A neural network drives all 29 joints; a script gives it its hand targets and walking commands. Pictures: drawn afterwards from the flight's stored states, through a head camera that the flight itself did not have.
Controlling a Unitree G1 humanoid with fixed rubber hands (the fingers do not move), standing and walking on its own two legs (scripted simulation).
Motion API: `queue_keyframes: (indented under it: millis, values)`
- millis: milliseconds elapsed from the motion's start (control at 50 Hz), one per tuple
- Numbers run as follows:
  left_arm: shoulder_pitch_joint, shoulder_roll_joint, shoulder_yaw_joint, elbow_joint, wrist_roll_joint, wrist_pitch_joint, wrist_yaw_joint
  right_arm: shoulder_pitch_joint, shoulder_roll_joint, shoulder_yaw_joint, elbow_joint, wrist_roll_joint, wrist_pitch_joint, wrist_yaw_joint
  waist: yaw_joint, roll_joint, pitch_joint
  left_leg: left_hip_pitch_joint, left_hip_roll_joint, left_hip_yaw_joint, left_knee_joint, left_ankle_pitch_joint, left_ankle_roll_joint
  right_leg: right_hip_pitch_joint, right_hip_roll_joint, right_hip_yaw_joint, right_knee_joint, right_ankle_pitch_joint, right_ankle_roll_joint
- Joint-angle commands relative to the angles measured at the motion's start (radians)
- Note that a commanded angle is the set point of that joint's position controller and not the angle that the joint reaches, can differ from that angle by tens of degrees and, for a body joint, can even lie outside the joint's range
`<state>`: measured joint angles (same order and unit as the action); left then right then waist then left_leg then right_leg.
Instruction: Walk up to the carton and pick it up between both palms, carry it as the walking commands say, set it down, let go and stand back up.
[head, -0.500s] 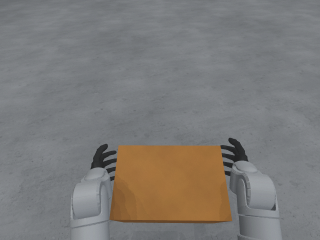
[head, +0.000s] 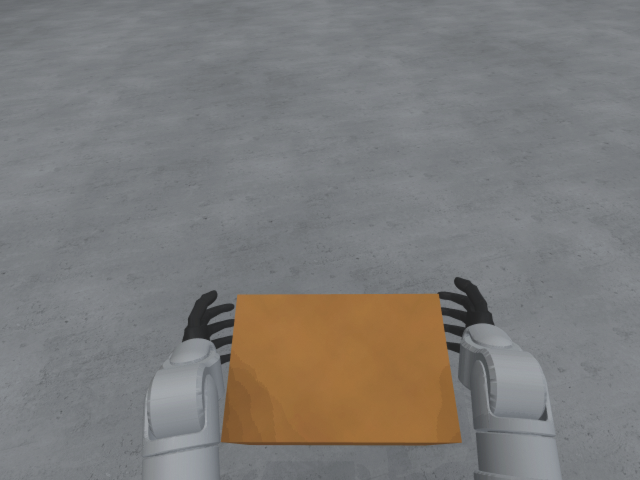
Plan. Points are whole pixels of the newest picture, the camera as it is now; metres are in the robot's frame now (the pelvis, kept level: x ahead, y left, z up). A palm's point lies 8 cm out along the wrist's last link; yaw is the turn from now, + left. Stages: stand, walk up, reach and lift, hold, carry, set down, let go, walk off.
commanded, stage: carry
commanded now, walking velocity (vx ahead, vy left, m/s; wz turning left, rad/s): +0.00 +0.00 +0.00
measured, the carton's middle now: (337, 374) +0.28 +0.00 -0.01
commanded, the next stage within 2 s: none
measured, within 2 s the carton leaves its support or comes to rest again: neither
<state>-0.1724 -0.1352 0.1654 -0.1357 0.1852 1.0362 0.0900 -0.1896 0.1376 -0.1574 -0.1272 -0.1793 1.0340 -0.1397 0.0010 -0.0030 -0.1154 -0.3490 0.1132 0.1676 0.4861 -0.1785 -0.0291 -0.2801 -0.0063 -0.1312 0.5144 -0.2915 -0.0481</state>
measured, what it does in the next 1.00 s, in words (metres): shifts its weight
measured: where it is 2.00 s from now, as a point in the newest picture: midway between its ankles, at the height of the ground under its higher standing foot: outside the picture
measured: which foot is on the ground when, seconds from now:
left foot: down 0.00-1.00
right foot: down 0.00-1.00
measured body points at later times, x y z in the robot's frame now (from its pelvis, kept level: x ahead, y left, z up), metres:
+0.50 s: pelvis +0.00 +0.01 +0.00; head -0.02 +0.01 +0.45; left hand +0.28 +0.18 +0.06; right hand +0.28 -0.16 +0.06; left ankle +0.04 +0.14 -0.74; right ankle -0.01 -0.08 -0.74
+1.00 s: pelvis -0.07 +0.01 -0.02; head -0.04 +0.02 +0.43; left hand +0.19 +0.22 +0.04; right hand +0.24 -0.11 +0.05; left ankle +0.04 +0.14 -0.74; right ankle -0.02 -0.08 -0.73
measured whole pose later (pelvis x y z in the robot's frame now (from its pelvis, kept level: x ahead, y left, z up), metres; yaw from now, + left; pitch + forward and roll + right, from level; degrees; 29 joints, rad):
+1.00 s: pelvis -0.07 +0.01 -0.02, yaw +8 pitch +2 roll -1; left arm -0.19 -0.14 0.17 -0.33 0.13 1.18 0.14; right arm -0.21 0.14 -0.14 -0.31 -0.09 1.17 -0.23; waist 0.00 0.01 0.02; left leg -0.54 0.04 0.05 0.61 -0.12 0.02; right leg -0.43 -0.10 -0.24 0.72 -0.36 -0.01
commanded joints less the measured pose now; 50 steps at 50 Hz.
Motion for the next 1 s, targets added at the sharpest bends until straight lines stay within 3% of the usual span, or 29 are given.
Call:
queue_keyframes:
  millis: [0, 520, 540, 560, 600, 640, 700, 780, 840, 880, 920, 960, 980]
  values:
    - [-0.488, -0.881, -0.653, -0.089, -0.397, -0.021, -0.297, -0.445, 0.877, 0.655, -0.062, 0.394, -0.006, 0.332, 0.001, 0.000, -0.241, 0.138, 0.062, -0.076, -0.036, 0.121, 0.021, 0.053, -0.131, 0.113, -0.085, 0.282, 0.016]
    - [-0.459, -0.844, -0.621, -0.046, -0.351, -0.081, -0.295, -0.415, 0.837, 0.625, -0.022, 0.347, -0.066, 0.332, -0.001, 0.000, -0.226, 0.128, 0.061, -0.091, -0.041, 0.105, 0.026, 0.039, -0.138, 0.117, -0.082, 0.230, 0.023]
    - [-0.432, -0.814, -0.535, 0.093, -0.281, -0.107, -0.296, -0.387, 0.801, 0.543, 0.112, 0.276, -0.090, 0.334, -0.002, 0.007, -0.221, 0.117, 0.061, -0.102, -0.044, 0.131, 0.032, 0.050, -0.135, 0.106, -0.077, 0.250, 0.026]
    - [-0.430, -0.814, -0.532, 0.100, -0.271, -0.136, -0.299, -0.395, 0.799, 0.549, 0.106, 0.268, -0.118, 0.337, -0.003, 0.003, -0.211, 0.097, 0.061, -0.114, -0.035, 0.166, 0.036, 0.064, -0.134, 0.099, -0.064, 0.283, 0.030]
    - [-0.552, -0.941, -0.832, -0.393, -0.522, -0.052, -0.285, -0.524, 0.935, 0.857, -0.381, 0.532, -0.030, 0.332, 0.000, -0.001, -0.220, 0.060, 0.061, -0.115, 0.025, 0.242, 0.030, 0.072, -0.153, 0.084, -0.016, 0.356, 0.036]
    - [-0.459, -0.888, -0.781, -0.302, -0.498, 0.050, -0.267, -0.394, 0.888, 0.774, -0.244, 0.514, 0.073, 0.325, 0.006, 0.006, -0.275, 0.067, 0.064, -0.100, 0.081, 0.295, 0.025, 0.071, -0.187, 0.072, 0.033, 0.408, 0.041]
    - [-0.364, -0.841, -0.730, -0.243, -0.471, 0.115, -0.275, -0.325, 0.858, 0.744, -0.209, 0.491, 0.137, 0.329, 0.006, -0.009, -0.271, 0.039, 0.054, -0.100, 0.133, 0.357, 0.032, 0.070, -0.216, 0.056, 0.098, 0.487, 0.045]
    - [-0.462, -0.879, -0.731, -0.239, -0.481, 0.135, -0.287, -0.414, 0.894, 0.758, -0.212, 0.515, 0.160, 0.348, -0.001, -0.052, -0.191, -0.032, 0.037, -0.112, 0.155, 0.225, 0.030, -0.025, -0.257, 0.071, 0.047, 0.250, 0.026]
    - [-0.507, -0.905, -0.737, -0.255, -0.488, 0.139, -0.285, -0.458, 0.921, 0.761, -0.221, 0.535, 0.164, 0.353, -0.006, -0.041, -0.179, -0.038, 0.025, -0.129, 0.143, 0.197, 0.036, -0.068, -0.266, 0.056, 0.022, 0.048, 0.024]
    - [-0.521, -0.921, -0.744, -0.268, -0.491, 0.139, -0.282, -0.468, 0.932, 0.757, -0.224, 0.541, 0.165, 0.355, -0.006, 0.008, -0.187, -0.026, 0.044, -0.180, 0.094, 0.209, 0.045, -0.082, -0.239, 0.019, 0.041, -0.076, 0.038]
    - [-0.531, -0.936, -0.755, -0.282, -0.498, 0.139, -0.280, -0.467, 0.935, 0.752, -0.228, 0.539, 0.164, 0.357, -0.008, 0.113, -0.202, -0.025, 0.101, -0.302, -0.032, 0.150, 0.060, -0.067, -0.171, -0.020, 0.106, -0.160, 0.055]
    - [-0.538, -0.951, -0.767, -0.292, -0.511, 0.136, -0.280, -0.461, 0.939, 0.751, -0.242, 0.527, 0.160, 0.357, -0.006, 0.201, -0.241, -0.042, 0.150, -0.412, -0.146, 0.065, 0.074, -0.001, -0.107, -0.029, 0.207, -0.156, 0.062]
    - [-0.541, -0.955, -0.768, -0.296, -0.516, 0.135, -0.281, -0.466, 0.944, 0.755, -0.252, 0.523, 0.159, 0.356, -0.002, 0.207, -0.268, -0.050, 0.151, -0.419, -0.154, 0.046, 0.073, 0.039, -0.096, -0.004, 0.214, -0.153, 0.058]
